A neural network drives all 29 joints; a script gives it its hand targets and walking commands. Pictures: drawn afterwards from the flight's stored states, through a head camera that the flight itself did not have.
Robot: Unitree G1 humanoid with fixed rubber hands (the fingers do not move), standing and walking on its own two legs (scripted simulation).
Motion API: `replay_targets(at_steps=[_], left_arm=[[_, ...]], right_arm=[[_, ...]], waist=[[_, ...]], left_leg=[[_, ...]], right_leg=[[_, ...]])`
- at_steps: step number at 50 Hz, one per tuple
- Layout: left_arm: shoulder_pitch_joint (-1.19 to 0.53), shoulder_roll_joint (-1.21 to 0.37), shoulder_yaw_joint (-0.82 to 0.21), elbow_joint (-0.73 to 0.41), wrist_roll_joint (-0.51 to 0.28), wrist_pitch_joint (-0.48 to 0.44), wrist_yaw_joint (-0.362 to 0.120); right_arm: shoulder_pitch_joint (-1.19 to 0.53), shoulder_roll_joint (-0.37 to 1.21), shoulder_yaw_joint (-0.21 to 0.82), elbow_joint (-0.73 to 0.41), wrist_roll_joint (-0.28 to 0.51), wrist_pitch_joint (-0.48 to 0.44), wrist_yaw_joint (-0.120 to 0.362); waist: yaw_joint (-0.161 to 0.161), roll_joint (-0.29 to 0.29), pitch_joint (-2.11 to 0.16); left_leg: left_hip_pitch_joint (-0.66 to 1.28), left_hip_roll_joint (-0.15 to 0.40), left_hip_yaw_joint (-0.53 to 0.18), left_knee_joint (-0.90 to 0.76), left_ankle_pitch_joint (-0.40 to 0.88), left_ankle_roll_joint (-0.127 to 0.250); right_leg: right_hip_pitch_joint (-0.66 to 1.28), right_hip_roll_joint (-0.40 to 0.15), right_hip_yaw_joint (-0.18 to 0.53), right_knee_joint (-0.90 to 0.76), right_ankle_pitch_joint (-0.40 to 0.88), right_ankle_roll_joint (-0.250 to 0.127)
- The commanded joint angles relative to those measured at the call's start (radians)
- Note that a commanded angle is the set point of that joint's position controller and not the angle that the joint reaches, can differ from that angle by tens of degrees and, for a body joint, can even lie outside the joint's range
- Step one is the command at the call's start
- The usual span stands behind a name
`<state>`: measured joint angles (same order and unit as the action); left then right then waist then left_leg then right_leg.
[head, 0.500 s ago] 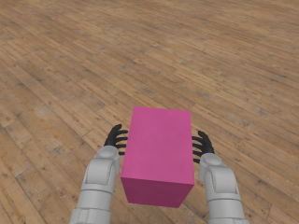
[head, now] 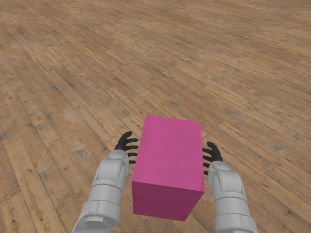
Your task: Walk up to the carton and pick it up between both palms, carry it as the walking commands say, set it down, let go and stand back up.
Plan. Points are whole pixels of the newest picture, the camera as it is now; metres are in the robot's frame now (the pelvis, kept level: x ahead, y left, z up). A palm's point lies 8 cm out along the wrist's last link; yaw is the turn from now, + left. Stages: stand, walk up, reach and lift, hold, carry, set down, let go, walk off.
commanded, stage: set down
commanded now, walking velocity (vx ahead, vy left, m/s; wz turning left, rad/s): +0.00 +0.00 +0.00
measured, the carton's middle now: (165, 169) +0.33 -0.02 -0.05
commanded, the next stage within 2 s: none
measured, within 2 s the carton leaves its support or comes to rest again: neither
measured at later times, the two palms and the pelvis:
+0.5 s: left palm (122, 159) +0.35 +0.12 -0.04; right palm (203, 161) +0.35 -0.13 -0.03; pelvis +0.03 +0.00 +0.00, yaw +0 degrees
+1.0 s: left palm (129, 180) +0.34 +0.11 -0.15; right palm (202, 189) +0.31 -0.15 -0.15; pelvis -0.01 +0.00 -0.03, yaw +1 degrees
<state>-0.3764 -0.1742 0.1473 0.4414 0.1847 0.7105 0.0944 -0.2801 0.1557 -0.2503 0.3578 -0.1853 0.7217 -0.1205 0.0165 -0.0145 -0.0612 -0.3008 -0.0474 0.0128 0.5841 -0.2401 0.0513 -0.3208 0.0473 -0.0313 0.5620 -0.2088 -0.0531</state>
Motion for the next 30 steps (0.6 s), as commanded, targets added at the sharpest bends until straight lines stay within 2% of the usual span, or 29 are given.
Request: replay_targets(at_steps=[1,2,3,4,5,6,7,8,9,10,11,12,13,14,15,16,17,18,19,20,21,22,23,24,25,26,27,28,30], left_arm=[[-0.683,-1.144,-0.336,0.129,-0.142,-0.166,-0.303],[-0.672,-1.143,-0.298,0.173,-0.112,-0.177,-0.309],[-0.669,-1.139,-0.289,0.177,-0.100,-0.197,-0.310],[-0.592,-1.100,-0.224,0.272,-0.067,-0.194,-0.315],[-0.661,-1.097,-0.201,0.227,-0.061,-0.237,-0.322],[-0.697,-1.082,-0.194,0.266,-0.038,-0.240,-0.324],[-0.713,-1.037,-0.131,0.278,0.007,-0.263,-0.326],[-0.706,-1.055,-0.133,0.314,0.012,-0.275,-0.329],[-0.686,-1.032,-0.119,0.337,0.037,-0.279,-0.322],[-0.675,-1.015,-0.074,0.374,0.057,-0.295,-0.319],[-0.691,-1.038,-0.093,0.340,0.059,-0.311,-0.316],[-0.625,-1.000,-0.068,0.359,0.075,-0.327,-0.311],[-0.646,-0.975,-0.075,0.359,0.084,-0.337,-0.308],[-0.586,-0.966,-0.055,0.360,0.106,-0.353,-0.294],[-0.553,-0.976,-0.064,0.356,0.116,-0.370,-0.289],[-0.547,-0.992,-0.089,0.348,0.090,-0.386,-0.291],[-0.585,-0.951,-0.112,0.288,0.086,-0.414,-0.282],[-0.549,-0.948,-0.125,0.259,0.100,-0.426,-0.275],[-0.552,-0.886,-0.140,0.231,0.086,-0.454,-0.267],[-0.536,-0.990,-0.203,0.221,0.059,-0.480,-0.262],[-0.506,-0.898,-0.192,0.213,0.060,-0.499,-0.253],[-0.513,-0.925,-0.227,0.201,0.044,-0.521,-0.249],[-0.461,-0.926,-0.246,0.224,0.045,-0.534,-0.235],[-0.523,-0.888,-0.279,0.180,0.039,-0.566,-0.221],[-0.523,-0.867,-0.320,0.138,0.027,-0.588,-0.211],[-0.398,-0.855,-0.300,0.226,0.044,-0.593,-0.199],[-0.420,-0.831,-0.297,0.228,0.049,-0.614,-0.192],[-0.410,-0.794,-0.286,0.234,0.042,-0.620,-0.178],[-0.358,-0.764,-0.280,0.294,0.051,-0.661,-0.146]], right_arm=[[-1.040,1.110,0.491,0.027,0.154,-0.155,0.317],[-1.077,1.083,0.490,0.044,0.142,-0.173,0.314],[-0.971,1.076,0.441,0.117,0.099,-0.178,0.305],[-0.877,1.090,0.393,0.188,0.077,-0.185,0.295],[-0.960,1.107,0.409,0.188,0.084,-0.210,0.302],[-0.885,1.103,0.335,0.256,0.055,-0.228,0.287],[-0.934,1.116,0.311,0.280,0.037,-0.240,0.283],[-0.913,1.071,0.302,0.293,0.035,-0.256,0.281],[-0.875,1.053,0.251,0.327,0.017,-0.267,0.273],[-0.911,1.043,0.244,0.313,0.013,-0.291,0.261],[-0.942,1.052,0.272,0.272,0.044,-0.308,0.256],[-0.910,1.063,0.278,0.259,0.025,-0.329,0.242],[-0.841,1.042,0.259,0.303,-0.011,-0.329,0.232],[-0.831,1.061,0.266,0.287,0.003,-0.346,0.228],[-0.816,1.031,0.265,0.286,0.006,-0.362,0.228],[-0.809,1.006,0.281,0.278,-0.001,-0.381,0.220],[-0.731,0.991,0.271,0.319,-0.009,-0.397,0.215],[-0.677,1.008,0.275,0.320,-0.027,-0.408,0.206],[-0.654,1.025,0.299,0.311,-0.004,-0.432,0.206],[-0.651,0.998,0.327,0.258,-0.009,-0.471,0.204],[-0.585,1.015,0.349,0.266,-0.001,-0.479,0.187],[-0.575,1.013,0.345,0.296,0.015,-0.506,0.184],[-0.517,0.949,0.324,0.276,-0.004,-0.526,0.182],[-0.493,0.940,0.307,0.316,-0.018,-0.558,0.171],[-0.483,0.909,0.308,0.292,-0.025,-0.581,0.173],[-0.434,0.868,0.300,0.271,-0.034,-0.601,0.156],[-0.429,0.844,0.293,0.272,-0.047,-0.628,0.147],[-0.370,0.805,0.240,0.335,-0.084,-0.622,0.148],[-0.415,0.692,0.219,0.287,-0.079,-0.680,0.137]], waist=[[0.012,-0.024,-0.217],[-0.003,-0.073,-0.239],[-0.034,-0.065,-0.230],[-0.021,-0.091,-0.202],[0.007,-0.148,-0.267],[-0.043,-0.064,-0.246],[-0.012,-0.087,-0.284],[-0.038,-0.087,-0.212],[-0.068,-0.057,-0.154],[-0.034,-0.045,-0.185],[-0.016,-0.007,-0.195],[-0.009,-0.061,-0.179],[-0.042,-0.057,-0.179],[-0.010,-0.080,-0.183],[-0.020,-0.047,-0.224],[-0.029,-0.086,-0.233],[-0.035,-0.043,-0.240],[-0.053,-0.074,-0.279],[-0.035,-0.069,-0.325],[-0.059,-0.055,-0.428],[-0.033,-0.081,-0.407],[-0.050,-0.074,-0.469],[-0.090,-0.024,-0.487],[-0.099,0.000,-0.480],[-0.130,-0.024,-0.508],[-0.104,-0.005,-0.516],[-0.125,0.009,-0.519],[-0.142,-0.029,-0.439],[-0.146,0.047,-0.454]], left_leg=[[-0.001,0.028,-0.165,-0.142,-0.314,0.028],[0.072,0.019,-0.175,-0.114,-0.284,0.019],[0.058,0.035,-0.188,-0.116,-0.238,0.029],[0.043,0.007,-0.151,-0.092,-0.164,0.026],[0.092,0.002,-0.150,-0.044,-0.108,0.035],[0.051,0.003,-0.157,-0.036,-0.145,0.035],[0.007,-0.004,-0.150,-0.021,-0.171,0.041],[0.005,-0.002,-0.163,-0.017,-0.208,0.034],[-0.026,0.008,-0.176,-0.025,-0.205,0.029],[-0.075,0.012,-0.175,-0.006,-0.183,0.038],[-0.063,0.007,-0.167,-0.003,-0.131,0.026],[-0.080,0.017,-0.186,-0.002,-0.054,0.050],[-0.069,0.010,-0.175,0.004,-0.056,0.049],[-0.083,0.014,-0.181,0.003,-0.036,0.053],[-0.103,0.003,-0.179,-0.010,0.004,0.044],[-0.100,0.002,-0.193,0.003,0.025,0.051],[-0.125,-0.007,-0.184,0.007,0.086,0.042],[-0.107,-0.006,-0.196,0.026,0.124,0.043],[-0.116,-0.004,-0.200,0.030,0.202,0.050],[-0.084,-0.014,-0.201,0.041,0.214,0.032],[-0.164,-0.031,-0.191,0.071,0.243,0.037],[-0.169,-0.027,-0.192,0.073,0.310,0.023],[-0.141,-0.029,-0.203,0.081,0.354,0.012],[-0.185,-0.017,-0.226,0.096,0.369,0.004],[-0.159,-0.020,-0.229,0.103,0.462,0.000],[-0.153,-0.034,-0.200,0.115,0.403,-0.009],[-0.153,-0.042,-0.209,0.105,0.437,-0.011],[-0.174,-0.029,-0.215,0.091,0.404,-0.014],[-0.163,-0.024,-0.216,0.100,0.423,-0.018]], right_leg=[[0.209,0.013,0.171,-0.061,-0.258,-0.008],[0.150,-0.024,0.219,-0.093,-0.315,-0.017],[0.141,-0.007,0.196,-0.063,-0.245,-0.004],[0.149,-0.031,0.229,-0.120,-0.249,-0.012],[0.083,-0.040,0.255,-0.129,-0.281,-0.013],[0.069,-0.053,0.272,-0.117,-0.281,-0.015],[0.100,-0.043,0.276,-0.119,-0.331,-0.010],[0.052,-0.052,0.267,-0.109,-0.361,-0.022],[0.036,-0.057,0.257,-0.101,-0.314,-0.026],[0.079,-0.054,0.285,-0.089,-0.290,-0.013],[0.091,-0.055,0.276,-0.087,-0.226,-0.011],[0.089,-0.043,0.273,-0.053,-0.124,0.013],[0.066,-0.042,0.265,-0.062,-0.108,0.010],[0.104,-0.048,0.283,-0.047,-0.078,0.017],[0.123,-0.029,0.253,-0.027,0.013,0.017],[0.111,-0.026,0.248,-0.013,0.034,0.014],[0.106,-0.018,0.247,-0.001,0.138,0.009],[0.107,-0.027,0.260,0.008,0.174,0.017],[0.126,-0.025,0.258,0.045,0.321,0.022],[0.136,-0.008,0.248,0.054,0.305,0.011],[0.187,-0.032,0.278,0.080,0.507,0.014],[0.180,-0.006,0.254,0.108,0.554,0.020],[0.140,0.005,0.244,0.118,0.564,0.016],[0.101,-0.004,0.246,0.138,0.566,0.003],[0.060,0.018,0.231,0.140,0.596,0.002],[0.066,0.006,0.227,0.137,0.583,0.010],[0.050,0.016,0.222,0.143,0.599,0.008],[-0.013,0.032,0.200,0.146,0.534,0.006],[-0.090,0.031,0.205,0.152,0.454,0.003]])
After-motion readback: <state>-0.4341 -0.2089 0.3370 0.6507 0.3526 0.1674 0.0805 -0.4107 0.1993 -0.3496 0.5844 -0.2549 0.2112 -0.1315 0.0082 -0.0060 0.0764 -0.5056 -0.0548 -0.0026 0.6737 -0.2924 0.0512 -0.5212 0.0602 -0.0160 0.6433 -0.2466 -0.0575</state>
